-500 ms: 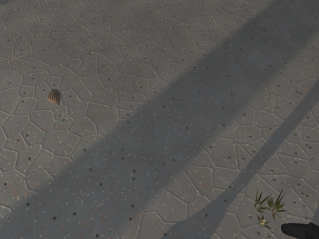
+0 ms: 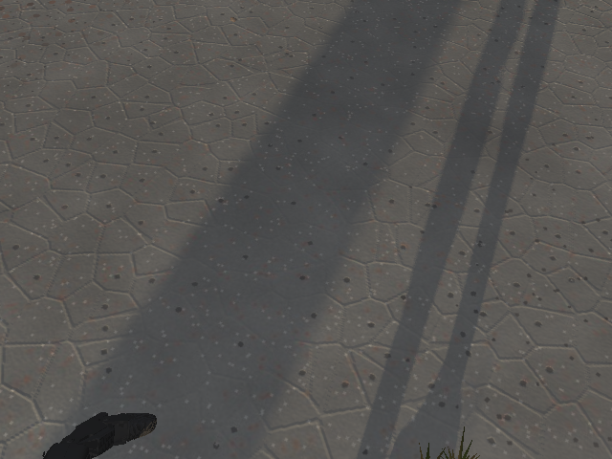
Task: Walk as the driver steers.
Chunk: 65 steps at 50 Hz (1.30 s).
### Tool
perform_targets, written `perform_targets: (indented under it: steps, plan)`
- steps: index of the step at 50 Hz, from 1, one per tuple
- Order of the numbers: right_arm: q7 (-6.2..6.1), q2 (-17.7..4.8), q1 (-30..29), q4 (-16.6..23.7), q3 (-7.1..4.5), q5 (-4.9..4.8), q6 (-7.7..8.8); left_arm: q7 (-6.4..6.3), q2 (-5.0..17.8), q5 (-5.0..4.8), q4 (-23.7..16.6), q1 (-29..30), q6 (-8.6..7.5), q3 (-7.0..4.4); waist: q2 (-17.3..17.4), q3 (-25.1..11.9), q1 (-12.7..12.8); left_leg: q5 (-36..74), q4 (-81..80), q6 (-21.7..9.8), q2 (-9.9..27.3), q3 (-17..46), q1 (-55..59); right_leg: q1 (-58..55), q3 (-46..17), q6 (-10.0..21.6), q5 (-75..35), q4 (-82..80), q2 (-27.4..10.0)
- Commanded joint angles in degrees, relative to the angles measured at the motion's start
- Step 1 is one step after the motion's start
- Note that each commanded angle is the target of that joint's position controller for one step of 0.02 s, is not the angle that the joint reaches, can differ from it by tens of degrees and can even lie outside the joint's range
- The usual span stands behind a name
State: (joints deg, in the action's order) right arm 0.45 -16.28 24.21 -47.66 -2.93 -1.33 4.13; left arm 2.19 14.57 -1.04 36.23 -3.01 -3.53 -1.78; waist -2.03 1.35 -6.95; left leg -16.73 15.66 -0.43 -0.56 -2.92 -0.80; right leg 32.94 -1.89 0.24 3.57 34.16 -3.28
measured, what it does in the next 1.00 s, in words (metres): walks ahead, turning left: right foot, then left foot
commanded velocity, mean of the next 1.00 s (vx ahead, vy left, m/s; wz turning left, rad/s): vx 0.50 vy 0.00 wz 0.33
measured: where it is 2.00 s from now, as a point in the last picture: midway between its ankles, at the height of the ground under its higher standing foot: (178, 240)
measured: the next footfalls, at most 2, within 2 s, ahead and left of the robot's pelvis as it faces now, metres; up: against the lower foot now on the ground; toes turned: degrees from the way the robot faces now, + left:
right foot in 0.08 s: +0.21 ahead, -0.13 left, +0.00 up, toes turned +2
left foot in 0.58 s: +0.44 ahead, +0.18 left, +0.00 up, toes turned +21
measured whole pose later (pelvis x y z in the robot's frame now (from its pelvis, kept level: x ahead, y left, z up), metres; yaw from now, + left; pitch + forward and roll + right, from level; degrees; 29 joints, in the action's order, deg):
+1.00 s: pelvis +0.51 +0.12 +0.00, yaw +22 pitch +1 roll +1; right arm 0.4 -15.8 16.7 -43.1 -2.7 0.3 4.3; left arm 1.7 15.8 -1.1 43.7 -7.8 -4.2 -2.4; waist -2.7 1.3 -2.9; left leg -14.5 13.0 -4.4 -5.5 0.1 0.5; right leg 37.6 -1.4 -0.8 -6.9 35.7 -5.3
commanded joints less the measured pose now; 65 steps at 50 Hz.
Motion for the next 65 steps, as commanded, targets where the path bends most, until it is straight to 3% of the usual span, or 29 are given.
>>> perform_targets:
  steps: [1,3,4,5,6,7,9,14,20,25,27,29,30,31,32,33,34,37,46,51,54,56,57,58,59,60,61,62,65]
  plan:
    - [-0.48,-11.60,-0.90,2.22,-2.81,-0.57,-0.25,0.48,5.57,-0.26,-5.08,3.47,-1.88,-1.80,7.63,1.64,4.07,21.13,-1.87,-9.28,15.39,11.98,-1.52,-5.12,0.88,1.49,1.09,-4.97,1.82]
    - [-0.68,-10.92,-1.96,2.22,-2.46,-0.56,-0.53,-0.23,8.88,0.37,-1.97,-6.86,-2.05,-3.76,6.47,-4.77,10.06,31.74,9.99,-6.73,11.68,8.97,-4.65,-22.47,2.36,3.94,-0.11,-8.62,3.43]
    - [-0.65,-7.87,-2.91,3.47,-1.23,0.42,-0.25,-0.99,12.19,1.29,-0.33,-16.43,-1.87,-4.99,3.87,-12.45,14.54,23.27,24.06,-4.42,8.57,6.73,-13.66,-38.12,-4.20,6.94,-0.55,-6.28,-3.89]
    - [-0.69,-1.21,3.00,5.25,0.79,0.88,0.55,-1.51,17.48,2.24,0.36,-21.21,-1.19,-6.05,-10.71,-20.69,12.84,-6.67,45.52,-0.15,0.27,2.78,-35.14,-57.59,-27.36,14.62,5.94,-8.47,-19.62]
    - [-0.75,-5.11,2.15,4.58,-0.11,-0.46,1.17,-1.49,13.23,1.82,0.75,-22.20,-0.94,-5.02,-10.81,-21.97,14.27,-16.74,54.69,0.10,0.41,9.64,-41.25,-54.78,-37.13,16.37,14.95,-14.44,-21.13]
    - [-0.65,-8.65,-2.09,5.69,-1.37,-1.57,1.19,-1.53,10.32,1.08,1.22,-19.11,-0.95,-3.99,-7.89,-13.05,13.63,-12.75,57.46,-0.24,3.08,9.96,-45.06,-48.22,-29.26,14.28,16.90,-16.07,-19.13]
    - [-0.78,-7.71,-6.34,6.50,-1.53,-0.50,0.53,-1.25,6.35,1.03,1.58,-12.40,-1.28,-2.77,-4.69,-4.77,10.39,-4.69,54.16,-0.09,6.62,8.31,-42.84,-35.20,-17.77,12.12,11.52,-19.95,-14.50]
    - [-0.63,-3.68,-6.23,6.93,-1.37,-0.12,-2.35,-1.48,6.40,1.76,3.95,-7.85,-3.36,-3.50,-2.45,0.24,5.82,4.09,48.17,1.62,8.60,9.29,-37.85,-24.19,-3.26,11.70,-3.32,-26.67,-12.52]
    - [1.39,-1.93,-16.60,10.59,-0.38,0.19,-1.85,-2.60,9.89,1.27,6.66,-10.63,-2.71,-4.57,-0.19,2.90,9.18,18.98,28.80,0.69,7.54,5.03,-36.50,-26.83,7.91,9.73,-6.21,-27.46,-11.24]
    - [2.83,-3.44,-22.53,14.48,-0.76,0.16,-2.20,-2.68,12.53,-0.30,8.88,-13.85,-0.88,-5.59,-0.23,4.35,10.32,12.64,21.48,-2.77,5.96,1.59,-37.26,-36.19,11.14,7.62,-12.16,-22.95,-13.98]
    - [2.94,-5.40,-19.58,14.85,-1.88,0.34,-2.58,-2.90,14.37,-0.74,8.87,-13.36,-0.01,-6.08,-2.10,0.83,7.70,6.57,21.12,-5.08,2.14,-1.93,-30.41,-38.12,13.01,6.25,-30.81,-14.38,-13.70]
    - [1.95,-10.81,-3.48,10.83,-5.17,0.02,-3.11,-3.19,13.35,-0.88,8.47,-12.94,0.67,-5.48,-0.37,-8.12,-0.98,8.54,17.19,-8.80,-3.28,-3.18,-6.83,-30.15,15.92,3.04,-35.58,8.62,-9.97]
    - [0.65,-16.90,2.13,9.70,-6.94,-0.33,-3.65,-3.23,8.44,1.26,6.58,-15.36,0.23,-3.84,10.82,-12.62,-0.81,7.42,15.16,-14.16,8.00,16.49,10.77,-10.91,16.27,-0.40,-6.12,29.06,-5.23]
    - [0.99,-19.37,-1.20,12.19,-6.52,-0.25,-2.66,-2.70,4.41,1.62,3.96,-16.74,-1.64,-2.02,18.29,-20.75,3.84,-4.65,4.19,-24.18,19.14,49.19,21.53,6.25,4.04,-2.62,30.79,44.67,5.95]
    - [1.66,-13.84,-1.25,12.70,-4.88,0.06,-1.69,-2.00,10.11,-0.44,3.12,-10.35,-3.22,-3.23,9.58,-19.44,0.01,-6.90,0.03,-21.29,19.23,47.66,20.59,12.21,-3.86,-1.35,28.08,46.78,2.84]
    - [1.70,-11.59,-2.52,12.14,-4.18,0.43,-0.99,-1.71,10.33,-1.57,2.07,-7.39,-4.08,-3.14,8.10,-12.15,0.91,-3.92,0.26,-19.06,17.43,39.48,14.02,14.12,-2.91,0.08,23.38,44.03,0.72]
    - [1.62,-10.25,-6.12,12.29,-3.75,0.40,-0.68,-2.21,9.43,-0.47,2.56,-7.30,-4.44,-2.96,3.15,-7.54,3.73,2.20,0.53,-17.09,14.77,32.97,5.45,11.51,-2.87,0.37,19.05,38.65,-1.81]
    - [0.81,-7.05,-11.84,13.95,-2.63,1.52,-0.35,-2.31,9.47,1.34,4.25,-10.46,-2.78,-3.50,5.28,-5.32,8.03,15.96,-2.02,-16.09,11.32,24.14,-6.75,2.58,-2.63,-0.91,12.84,30.59,-4.37]
    - [-0.40,-8.68,-6.87,8.27,-2.23,1.60,0.92,-1.06,5.36,0.09,3.37,-0.36,-1.66,-1.47,5.58,0.77,2.98,16.71,-7.53,-11.62,9.65,8.78,-7.21,2.87,0.68,-1.97,-13.11,4.47,-3.14]
    - [-0.41,-9.08,-4.52,4.84,-2.61,1.41,0.25,0.70,5.61,-0.40,1.06,3.87,-1.90,-1.28,4.43,3.71,1.40,20.42,-5.58,-10.91,13.88,6.33,3.70,8.07,0.08,1.03,-8.06,-1.47,-1.18]
    - [-1.06,-10.14,-5.75,4.43,-3.05,1.07,-0.77,1.68,6.32,-0.04,0.33,1.92,-1.95,-1.58,5.66,1.63,3.46,37.66,0.65,-8.97,14.76,3.98,8.13,4.84,2.55,3.67,-0.15,-2.74,1.37]
    - [-1.76,-11.17,-7.52,5.07,-3.23,1.08,-1.68,1.35,9.47,0.33,2.05,-7.15,-1.53,-3.37,6.68,-5.21,8.70,57.49,14.17,-6.81,12.59,0.86,7.31,-8.80,6.55,6.16,2.64,-3.17,5.99]
    - [-2.29,-10.37,-7.68,5.67,-2.76,1.24,-1.86,0.76,12.46,0.27,3.72,-15.40,-1.30,-4.86,4.85,-10.13,12.82,54.34,26.81,-4.59,10.38,-1.22,-0.24,-22.83,3.58,8.47,-0.58,-4.07,5.47]
    - [-2.07,-5.92,-2.36,7.94,-1.11,2.52,-0.75,0.00,18.81,0.44,4.01,-22.20,-1.01,-6.51,-6.49,-18.29,12.05,27.63,49.22,-0.59,3.77,-2.56,-21.87,-45.70,-19.88,17.44,-0.06,-3.43,-8.98]
    - [-1.12,-3.66,-2.44,7.96,0.07,2.68,0.98,0.10,16.14,-0.65,4.16,-23.03,-1.11,-5.65,-12.23,-24.00,11.64,-14.85,61.93,1.41,-5.52,5.45,-37.45,-56.30,-44.62,24.09,9.33,-13.79,-16.01]
    - [0.06,-8.03,-7.06,8.98,-0.86,0.40,2.69,-0.13,12.70,-0.46,4.01,-21.91,-0.91,-4.58,-7.20,-18.75,13.73,-12.63,64.55,0.01,-1.13,10.78,-43.99,-53.81,-39.88,20.76,16.54,-16.28,-14.58]
    - [0.48,-8.37,-11.67,10.56,-0.69,-0.65,3.60,-0.45,11.34,-0.08,3.16,-18.85,-0.75,-4.22,-2.88,-12.05,13.25,-8.07,61.62,-0.88,1.57,9.68,-45.10,-46.13,-32.63,18.51,16.22,-17.05,-12.59]
    - [0.36,-7.96,-13.64,11.02,-0.67,0.41,3.94,-0.54,10.38,0.18,2.50,-15.40,-0.57,-3.77,2.00,-6.28,10.97,-4.95,55.50,-0.87,3.69,8.79,-43.47,-36.79,-27.30,17.11,11.32,-18.37,-10.46]
    - [-0.18,-7.44,-11.37,10.97,-1.23,2.34,2.59,-1.21,9.21,0.84,0.54,-10.85,-0.41,-3.25,-0.58,-2.99,6.64,-1.10,46.39,1.40,5.83,7.97,-35.57,-24.22,-20.74,16.97,-1.02,-21.63,-6.42]
Velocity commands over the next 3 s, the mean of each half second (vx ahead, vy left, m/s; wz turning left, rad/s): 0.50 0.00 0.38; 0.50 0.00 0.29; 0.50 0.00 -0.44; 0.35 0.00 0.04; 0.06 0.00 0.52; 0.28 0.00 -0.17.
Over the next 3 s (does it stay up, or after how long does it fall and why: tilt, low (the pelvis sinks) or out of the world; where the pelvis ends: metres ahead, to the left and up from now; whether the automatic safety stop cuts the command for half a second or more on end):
stays up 1.20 0.30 0.00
